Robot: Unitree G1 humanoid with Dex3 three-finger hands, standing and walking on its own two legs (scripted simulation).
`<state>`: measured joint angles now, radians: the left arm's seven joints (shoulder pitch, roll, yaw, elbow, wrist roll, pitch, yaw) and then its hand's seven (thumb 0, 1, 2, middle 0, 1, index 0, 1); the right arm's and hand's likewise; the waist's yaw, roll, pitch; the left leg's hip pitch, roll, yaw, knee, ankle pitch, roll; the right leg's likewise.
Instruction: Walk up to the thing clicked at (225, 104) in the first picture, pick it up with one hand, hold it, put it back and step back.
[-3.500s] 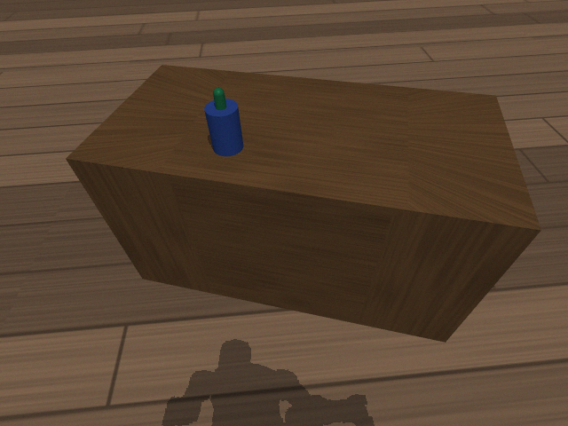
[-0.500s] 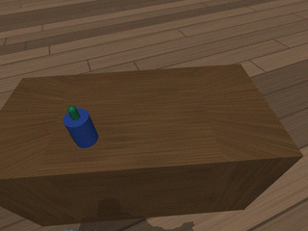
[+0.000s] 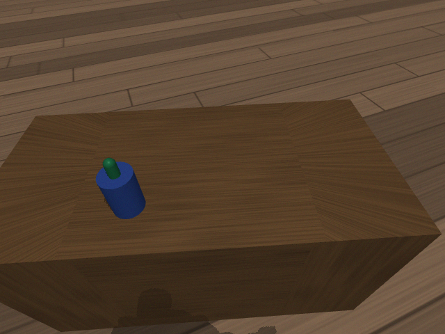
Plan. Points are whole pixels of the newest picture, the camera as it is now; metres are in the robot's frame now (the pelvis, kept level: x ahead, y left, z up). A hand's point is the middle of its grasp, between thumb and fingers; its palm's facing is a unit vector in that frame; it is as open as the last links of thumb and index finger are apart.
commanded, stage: walk up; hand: left
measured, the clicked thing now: (119, 184) +0.47 +0.29 -0.04
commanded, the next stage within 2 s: stand in 0.34 s
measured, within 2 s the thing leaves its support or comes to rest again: neither
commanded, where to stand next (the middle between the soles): +0.03 +0.00 m, yaw +3 degrees
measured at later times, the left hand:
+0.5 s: hand out of the picture +0.09 +0.25 -0.15, palm faces -0.02 -0.95 -0.33, open 7.3 cm
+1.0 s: hand out of the picture +0.06 +0.26 -0.15, palm faces -0.01 -0.94 -0.34, open 7.3 cm
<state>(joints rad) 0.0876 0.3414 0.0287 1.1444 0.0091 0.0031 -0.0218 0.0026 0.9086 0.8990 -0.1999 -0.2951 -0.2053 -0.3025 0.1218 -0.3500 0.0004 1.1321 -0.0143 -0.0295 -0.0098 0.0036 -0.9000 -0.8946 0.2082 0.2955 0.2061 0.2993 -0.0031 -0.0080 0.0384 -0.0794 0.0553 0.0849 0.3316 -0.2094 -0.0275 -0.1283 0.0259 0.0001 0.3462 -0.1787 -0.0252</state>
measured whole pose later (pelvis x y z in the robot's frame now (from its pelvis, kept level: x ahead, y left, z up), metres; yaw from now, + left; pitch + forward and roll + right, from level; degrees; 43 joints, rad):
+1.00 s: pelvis -0.01 +0.01 +0.00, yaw +1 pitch -3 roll +0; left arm 0.10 0.35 -0.01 1.15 0.01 -0.02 0.00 0.00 0.91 0.90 -0.20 -0.30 -0.21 -0.30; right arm 0.11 -0.35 0.00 1.15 -0.01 0.00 0.01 0.00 -0.90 -0.89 0.21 0.30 0.21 0.30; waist -0.01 0.00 0.05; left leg -0.07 0.04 0.07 0.29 -0.17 -0.02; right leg -0.11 0.01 -0.01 0.30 -0.15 -0.01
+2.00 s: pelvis +0.00 +0.01 +0.00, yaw +2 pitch -2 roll +0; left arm 0.11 0.35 -0.01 1.13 0.01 -0.02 0.00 0.00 0.91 0.90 -0.20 -0.30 -0.21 -0.30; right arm 0.11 -0.35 0.00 1.14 -0.01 -0.01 0.00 0.00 -0.90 -0.89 0.21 0.30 0.21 0.30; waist -0.01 0.00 0.05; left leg -0.07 0.03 0.06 0.29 -0.19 -0.01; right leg -0.10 0.00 -0.02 0.30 -0.16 -0.01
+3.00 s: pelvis +0.00 +0.01 +0.00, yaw +3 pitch +2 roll +0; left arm 0.15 0.30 0.13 0.69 -0.05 -0.06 0.06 0.00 0.20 0.28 -0.07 -0.08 -0.09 -0.07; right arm 0.10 -0.27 -0.10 0.83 0.05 -0.07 -0.07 0.00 -0.17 -0.28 0.07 0.07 0.07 0.07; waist 0.02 0.01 0.00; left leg -0.22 0.02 0.04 0.41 -0.23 0.00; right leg -0.24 -0.01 -0.04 0.41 -0.21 0.00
